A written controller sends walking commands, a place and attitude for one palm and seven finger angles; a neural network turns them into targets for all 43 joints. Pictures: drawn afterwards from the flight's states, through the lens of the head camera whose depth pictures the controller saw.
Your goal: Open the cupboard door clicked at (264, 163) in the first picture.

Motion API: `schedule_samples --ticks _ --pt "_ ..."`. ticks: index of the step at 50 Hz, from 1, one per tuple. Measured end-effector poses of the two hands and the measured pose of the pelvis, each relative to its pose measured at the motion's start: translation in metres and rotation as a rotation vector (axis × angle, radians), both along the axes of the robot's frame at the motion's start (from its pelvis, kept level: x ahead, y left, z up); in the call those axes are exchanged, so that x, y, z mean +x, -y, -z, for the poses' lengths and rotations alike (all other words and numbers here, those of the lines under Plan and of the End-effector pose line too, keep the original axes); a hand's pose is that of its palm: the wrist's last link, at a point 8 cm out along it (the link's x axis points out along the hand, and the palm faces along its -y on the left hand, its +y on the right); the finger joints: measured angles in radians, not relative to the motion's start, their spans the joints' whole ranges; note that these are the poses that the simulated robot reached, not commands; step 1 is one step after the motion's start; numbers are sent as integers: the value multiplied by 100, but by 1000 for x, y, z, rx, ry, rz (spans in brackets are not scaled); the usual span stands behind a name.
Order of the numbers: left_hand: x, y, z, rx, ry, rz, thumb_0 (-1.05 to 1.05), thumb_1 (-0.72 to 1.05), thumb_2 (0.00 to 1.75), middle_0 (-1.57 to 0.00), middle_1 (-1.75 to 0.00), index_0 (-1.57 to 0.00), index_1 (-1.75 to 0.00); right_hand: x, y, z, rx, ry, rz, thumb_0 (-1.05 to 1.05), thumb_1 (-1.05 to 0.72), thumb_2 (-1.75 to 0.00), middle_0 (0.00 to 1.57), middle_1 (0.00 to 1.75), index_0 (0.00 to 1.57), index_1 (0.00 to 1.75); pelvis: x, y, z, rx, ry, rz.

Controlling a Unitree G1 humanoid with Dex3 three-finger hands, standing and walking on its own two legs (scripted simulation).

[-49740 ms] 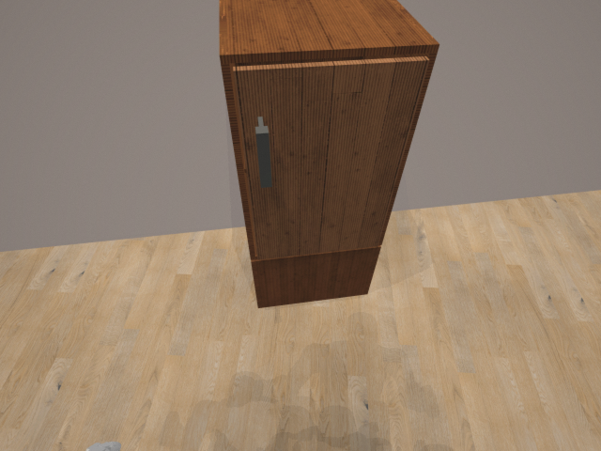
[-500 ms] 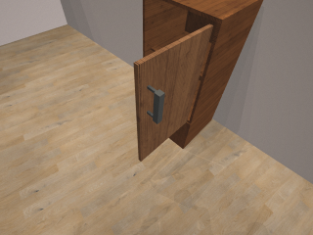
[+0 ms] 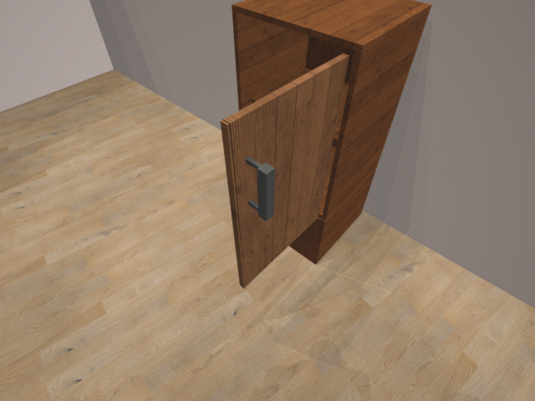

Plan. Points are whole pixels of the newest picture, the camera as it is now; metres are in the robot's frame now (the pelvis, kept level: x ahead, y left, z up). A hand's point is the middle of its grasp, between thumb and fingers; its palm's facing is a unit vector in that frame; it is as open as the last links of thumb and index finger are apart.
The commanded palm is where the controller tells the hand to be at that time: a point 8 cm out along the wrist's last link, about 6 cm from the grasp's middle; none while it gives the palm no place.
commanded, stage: let the arm hang, fingers relaxed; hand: left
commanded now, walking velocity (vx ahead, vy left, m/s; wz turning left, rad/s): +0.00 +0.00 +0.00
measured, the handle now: (258, 188) +0.53 +0.05 -0.01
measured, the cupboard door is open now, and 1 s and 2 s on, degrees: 89 89 89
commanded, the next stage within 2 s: look to check the result in 0.16 s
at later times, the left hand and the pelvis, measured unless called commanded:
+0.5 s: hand out of the picture -0.03 +0.14 -0.18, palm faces +0.06 -0.98 -0.17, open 7.4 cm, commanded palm none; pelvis +0.01 -0.01 +0.00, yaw +0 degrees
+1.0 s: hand out of the picture -0.01 +0.12 -0.18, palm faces +0.06 -0.98 -0.16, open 7.4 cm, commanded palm none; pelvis +0.02 -0.03 +0.00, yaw +0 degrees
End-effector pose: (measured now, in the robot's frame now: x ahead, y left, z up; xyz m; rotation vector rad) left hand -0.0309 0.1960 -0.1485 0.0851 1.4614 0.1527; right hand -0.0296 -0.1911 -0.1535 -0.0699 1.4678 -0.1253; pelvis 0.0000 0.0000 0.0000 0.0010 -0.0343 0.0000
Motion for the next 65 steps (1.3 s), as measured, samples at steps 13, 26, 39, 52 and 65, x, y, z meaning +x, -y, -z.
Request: schedule_samples --ticks 13,26,39,52,65 --pt "4 6 2 -3 -2 -1 1 91 90 -19 -30 -20 -30 -6 9 -3 -16 -21 13 0 -91 -90 19 30 20 30 3 7 0 -2 2 -1" --pt "-6 5 -3 19 -48 -13 1 91 90 -19 -30 -20 -30 5 16 -2 -15 -18 -4 0 -91 -90 19 30 20 30 8 12 -1 1 -1 -3" --pt "5 16 -3 13 -27 -13 1 91 90 -19 -30 -20 -30 23 28 -2 -22 4 -18 0 -92 -90 20 30 20 30 15 20 -1 4 2 -3" --pt "16 25 -2 12 -11 -12 1 91 90 -19 -30 -20 -30 28 37 -2 -24 -1 -19 0 -91 -90 19 30 20 30 21 29 -1 5 1 -5" --pt "17 32 -4 20 -31 -17 1 91 90 -19 -30 -20 -30 32 44 -1 -17 -13 -18 0 -91 -90 20 30 20 30 28 38 -1 10 -3 -3"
